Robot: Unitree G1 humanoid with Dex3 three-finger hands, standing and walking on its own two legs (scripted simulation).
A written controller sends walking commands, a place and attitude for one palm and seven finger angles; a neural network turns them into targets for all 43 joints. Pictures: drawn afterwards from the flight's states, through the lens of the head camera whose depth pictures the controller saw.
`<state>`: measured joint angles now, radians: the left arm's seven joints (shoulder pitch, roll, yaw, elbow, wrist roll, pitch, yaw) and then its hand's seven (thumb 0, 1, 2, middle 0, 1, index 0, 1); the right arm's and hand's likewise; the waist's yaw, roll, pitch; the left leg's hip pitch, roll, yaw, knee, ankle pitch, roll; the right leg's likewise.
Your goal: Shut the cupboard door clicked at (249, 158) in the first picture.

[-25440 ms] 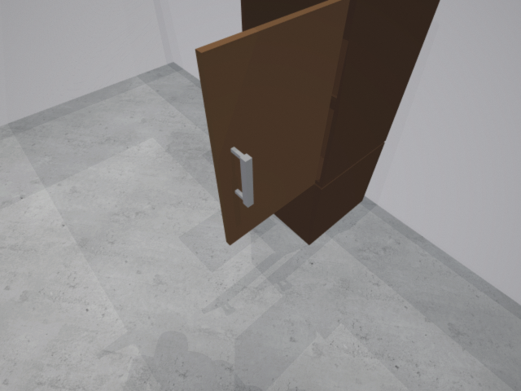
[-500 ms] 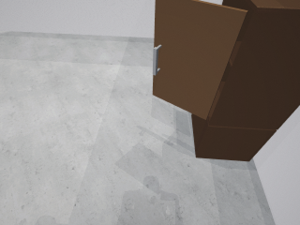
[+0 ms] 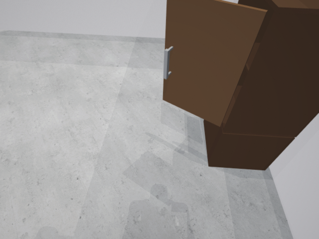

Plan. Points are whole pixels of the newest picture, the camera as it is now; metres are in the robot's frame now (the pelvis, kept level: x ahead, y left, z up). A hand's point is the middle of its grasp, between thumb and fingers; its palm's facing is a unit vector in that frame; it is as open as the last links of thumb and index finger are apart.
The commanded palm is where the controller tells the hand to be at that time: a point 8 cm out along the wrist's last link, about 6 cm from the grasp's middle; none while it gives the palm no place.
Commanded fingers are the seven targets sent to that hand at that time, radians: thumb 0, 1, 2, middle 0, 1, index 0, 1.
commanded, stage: walk to a spot facing it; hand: left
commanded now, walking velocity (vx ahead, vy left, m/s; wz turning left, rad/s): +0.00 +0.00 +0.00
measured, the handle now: (168, 63) +0.90 -0.01 -0.06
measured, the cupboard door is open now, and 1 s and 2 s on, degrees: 60 60 60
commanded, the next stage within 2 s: turn to face it in 2.00 s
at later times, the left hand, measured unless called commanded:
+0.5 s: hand out of the picture -0.02 +0.22 -0.21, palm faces +0.19 -0.96 -0.21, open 7.4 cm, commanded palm none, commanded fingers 0.00 0.90 0.90 -0.20 -0.30 -0.20 -0.30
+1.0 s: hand out of the picture +0.00 +0.20 -0.15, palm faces +0.45 -0.84 -0.32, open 7.4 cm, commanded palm none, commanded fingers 0.00 0.90 0.90 -0.20 -0.30 -0.20 -0.30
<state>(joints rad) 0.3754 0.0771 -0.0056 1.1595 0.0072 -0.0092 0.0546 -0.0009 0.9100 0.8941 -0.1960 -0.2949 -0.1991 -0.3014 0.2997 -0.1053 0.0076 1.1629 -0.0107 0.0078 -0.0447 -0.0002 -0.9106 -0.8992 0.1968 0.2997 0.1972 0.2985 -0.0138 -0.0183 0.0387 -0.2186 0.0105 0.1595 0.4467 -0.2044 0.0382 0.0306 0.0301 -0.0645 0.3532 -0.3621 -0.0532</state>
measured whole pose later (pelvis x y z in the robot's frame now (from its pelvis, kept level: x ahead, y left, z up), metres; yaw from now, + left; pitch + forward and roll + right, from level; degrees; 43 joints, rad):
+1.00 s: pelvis +0.01 -0.03 +0.00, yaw +30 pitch +1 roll +1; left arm 0.17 0.22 0.05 0.85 0.03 0.03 0.03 0.00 0.91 0.89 -0.20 -0.30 -0.20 -0.30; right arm 0.16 -0.29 -0.10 0.87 -0.02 0.08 0.02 0.00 -0.91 -0.90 0.20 0.30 0.20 0.30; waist -0.04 0.04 0.12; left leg -0.56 -0.04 -0.03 1.08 -0.44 -0.05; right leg -0.23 -0.05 -0.05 0.54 -0.33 0.00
